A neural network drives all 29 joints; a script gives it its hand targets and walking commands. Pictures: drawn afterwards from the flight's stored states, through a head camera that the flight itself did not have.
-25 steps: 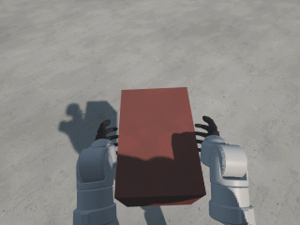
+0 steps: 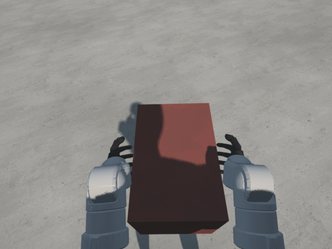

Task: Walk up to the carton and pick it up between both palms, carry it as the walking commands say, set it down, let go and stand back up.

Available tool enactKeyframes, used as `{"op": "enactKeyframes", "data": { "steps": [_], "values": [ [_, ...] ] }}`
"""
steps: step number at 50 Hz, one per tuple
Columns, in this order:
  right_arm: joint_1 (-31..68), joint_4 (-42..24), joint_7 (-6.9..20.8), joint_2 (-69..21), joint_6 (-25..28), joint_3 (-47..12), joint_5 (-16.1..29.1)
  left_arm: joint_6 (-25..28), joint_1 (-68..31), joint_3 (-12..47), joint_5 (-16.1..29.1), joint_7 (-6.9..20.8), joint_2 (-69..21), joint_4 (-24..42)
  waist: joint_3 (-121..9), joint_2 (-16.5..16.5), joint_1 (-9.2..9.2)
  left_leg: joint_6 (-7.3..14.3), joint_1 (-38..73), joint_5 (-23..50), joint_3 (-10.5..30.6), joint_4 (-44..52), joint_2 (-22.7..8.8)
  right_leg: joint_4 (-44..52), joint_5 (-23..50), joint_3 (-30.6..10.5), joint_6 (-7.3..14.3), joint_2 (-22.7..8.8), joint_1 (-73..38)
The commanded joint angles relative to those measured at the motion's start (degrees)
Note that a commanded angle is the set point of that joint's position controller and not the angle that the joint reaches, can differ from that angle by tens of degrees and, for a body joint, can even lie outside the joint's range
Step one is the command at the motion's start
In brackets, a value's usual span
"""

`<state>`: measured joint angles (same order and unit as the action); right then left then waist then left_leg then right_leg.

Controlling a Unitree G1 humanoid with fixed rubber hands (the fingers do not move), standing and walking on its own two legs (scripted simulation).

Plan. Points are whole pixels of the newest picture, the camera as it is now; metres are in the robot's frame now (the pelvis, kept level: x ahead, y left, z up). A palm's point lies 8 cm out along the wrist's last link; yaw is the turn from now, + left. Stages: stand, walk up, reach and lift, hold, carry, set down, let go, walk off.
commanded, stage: carry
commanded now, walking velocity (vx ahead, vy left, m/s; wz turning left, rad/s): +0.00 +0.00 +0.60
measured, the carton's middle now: (174, 168) +0.34 -0.02 -0.01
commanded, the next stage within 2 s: none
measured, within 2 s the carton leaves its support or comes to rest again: neither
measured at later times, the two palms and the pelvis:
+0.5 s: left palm (32, 244) +0.17 +0.25 +0.07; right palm (165, 188) +0.26 +0.00 +0.07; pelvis -0.08 +0.03 -0.01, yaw +17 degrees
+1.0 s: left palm out of the picture +0.00 +0.32 +0.07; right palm out of the picture +0.15 +0.10 +0.08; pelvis -0.18 +0.05 +0.00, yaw +30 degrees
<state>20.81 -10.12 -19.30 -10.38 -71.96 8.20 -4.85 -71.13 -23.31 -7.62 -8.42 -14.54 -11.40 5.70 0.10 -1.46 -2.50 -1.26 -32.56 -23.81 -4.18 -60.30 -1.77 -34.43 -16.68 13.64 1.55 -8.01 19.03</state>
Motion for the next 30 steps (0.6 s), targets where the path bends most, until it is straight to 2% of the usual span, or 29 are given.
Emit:
{"op": "enactKeyframes", "data": {
  "steps": [1,4,6,7,8,9,10,11,12,13,15,17,20,23,24,25,26,27,28,29,30],
  "values": [
    [33.4,-0.9,27.6,-60.9,0.4,-38.4,26.9,1.5,-27.9,31.6,23.6,21.6,-58.0,4.7,-19.9,13.2,2.95,-0.9,-0.1,-2.1,-2.5,3.8,-0.5,7.3,26.1,-6.7,4.4,-13.8,-15.2],
    [32.7,1.3,27.8,-60.7,-0.2,-37.3,26.7,1.3,-26.9,31.4,22.7,21.3,-57.7,3.3,-21.1,14.6,3.42,-0.7,3.4,-1.2,-4.6,12.9,0.3,4.8,30.2,-5.1,4.4,-14.9,-16.7],
    [32.0,2.1,28.1,-60.5,-0.4,-36.5,26.4,1.3,-26.2,32.2,22.5,21.0,-58.1,3.2,-22.7,15.5,3.65,-0.2,5.6,1.2,-5.8,20.4,1.1,2.3,32.3,-5.1,3.3,-15.9,-18.3],
    [31.1,2.5,28.2,-60.6,-0.4,-36.2,26.1,1.3,-25.9,32.6,22.6,20.8,-58.4,3.2,-23.5,14.4,3.21,0.1,8.4,6.0,-6.3,27.6,1.2,0.2,32.0,-4.1,1.6,-15.6,-18.4],
    [30.4,2.6,28.3,-60.6,-0.4,-36.1,25.9,1.4,-25.6,33.1,22.7,20.7,-58.8,3.3,-24.3,10.9,2.65,0.1,13.5,12.1,-5.7,36.3,0.5,-3.9,29.0,-2.3,-1.2,-14.2,-16.5],
    [30.1,2.5,28.4,-60.9,-0.3,-35.9,25.5,1.6,-26.0,33.7,23.0,20.6,-59.1,3.7,-24.0,5.5,2.19,0.9,21.5,17.3,0.1,38.2,-2.8,-8.8,18.4,-1.7,-4.1,-12.1,-7.8],
    [27.0,4.0,28.5,-60.1,0.6,-34.1,24.1,1.2,-28.8,35.8,24.4,20.9,-58.7,6.4,-24.0,-10.6,0.68,6.9,31.1,53.6,16.3,30.6,-13.0,-17.6,-3.2,0.4,-8.6,-4.6,10.7],
    [26.9,4.2,28.3,-60.3,0.7,-34.4,23.9,1.0,-29.2,36.3,24.7,21.0,-59.1,5.1,-25.1,-14.6,0.93,10.8,35.7,68.5,20.8,30.4,-17.1,-23.4,-21.9,-3.0,-9.5,-0.7,16.7],
    [27.7,3.3,28.0,-60.5,0.9,-34.3,23.7,1.2,-29.7,37.4,25.7,21.1,-60.2,5.3,-26.8,-11.6,1.23,12.3,37.1,72.6,18.9,29.1,-17.1,-26.9,-22.2,-6.5,-8.7,-0.2,17.6],
    [28.4,1.5,27.7,-60.9,1.3,-34.4,23.6,1.6,-31.7,39.0,27.5,21.3,-61.6,7.0,-27.0,-9.0,1.46,12.3,37.1,69.5,16.1,28.7,-15.7,-27.5,-19.7,-7.9,-8.2,0.4,18.2],
    [29.3,-1.3,27.3,-60.9,2.0,-33.9,23.3,1.7,-34.0,40.1,29.2,21.5,-62.9,8.5,-27.6,-8.7,1.47,12.3,34.8,61.0,13.5,29.4,-13.8,-27.0,-13.8,-8.5,-7.5,1.6,17.6],
    [28.6,-2.6,26.7,-60.3,2.3,-33.6,22.4,1.5,-33.8,39.5,30.2,21.8,-62.4,8.5,-28.7,-6.4,1.27,13.1,32.9,51.9,14.3,31.2,-13.7,-24.7,-11.6,-8.9,-7.1,2.6,15.0],
    [27.8,-4.6,26.1,-59.3,2.7,-34.0,21.6,1.2,-31.7,38.7,30.6,22.1,-61.6,7.6,-29.3,-5.9,1.08,13.4,30.3,42.4,16.8,33.8,-13.5,-18.5,-10.9,-9.2,-6.6,4.4,10.5],
    [26.7,-4.8,26.0,-58.6,2.6,-34.8,21.2,0.9,-28.9,37.8,29.8,22.2,-61.2,5.6,-29.6,-7.1,1.00,12.8,27.2,36.0,18.5,35.3,-12.1,-8.3,-10.3,-7.8,-5.8,6.6,3.6],
    [26.7,-4.7,26.1,-58.5,2.4,-35.1,21.3,0.9,-27.7,37.4,29.3,22.2,-61.3,4.9,-29.6,-6.7,1.50,12.0,25.6,34.6,17.7,34.4,-10.7,-1.4,-7.7,-6.6,-5.3,7.2,-0.5],
    [26.7,-4.4,26.2,-58.2,2.3,-35.4,21.4,0.9,-26.7,37.0,28.9,22.2,-61.5,4.3,-29.5,-5.9,2.15,10.2,22.1,32.6,16.4,32.8,-9.0,7.6,-2.6,-5.3,-4.7,7.0,-7.1],
    [26.9,-4.0,26.4,-57.8,2.1,-35.6,21.7,1.0,-26.3,36.6,28.4,22.2,-61.4,4.0,-29.5,-3.5,2.46,7.1,13.5,27.8,15.8,30.4,-6.9,11.3,1.8,-9.0,-3.7,2.7,-16.3],
    [27.6,-3.9,26.8,-58.4,1.8,-36.7,22.3,1.5,-24.7,35.5,26.9,22.2,-61.1,3.0,-27.0,9.4,3.26,2.7,1.1,14.6,9.0,22.4,-0.6,15.0,5.3,-21.3,0.9,-8.8,-22.6],
    [30.5,-5.5,27.1,-58.3,1.5,-37.9,23.3,2.0,-23.7,34.4,26.3,22.3,-61.3,2.5,-23.9,21.1,3.39,1.3,-6.2,-5.8,0.9,7.2,3.3,16.1,18.9,-30.2,8.9,-23.2,-18.7],
    [30.1,-4.6,27.5,-59.0,1.6,-38.3,23.8,1.8,-25.5,34.6,26.8,22.3,-60.9,4.7,-22.0,12.1,2.68,2.1,-6.9,-8.4,2.6,-2.9,0.2,13.7,27.0,-26.7,10.0,-22.9,-16.9],
    [32.0,-5.0,27.9,-59.8,1.8,-39.5,25.2,1.9,-27.1,34.5,26.5,22.3,-60.5,5.8,-21.7,6.7,2.67,2.3,-5.2,-5.9,3.7,-7.8,-0.7,11.6,27.9,-21.6,9.7,-19.7,-15.0]
  ]
}}
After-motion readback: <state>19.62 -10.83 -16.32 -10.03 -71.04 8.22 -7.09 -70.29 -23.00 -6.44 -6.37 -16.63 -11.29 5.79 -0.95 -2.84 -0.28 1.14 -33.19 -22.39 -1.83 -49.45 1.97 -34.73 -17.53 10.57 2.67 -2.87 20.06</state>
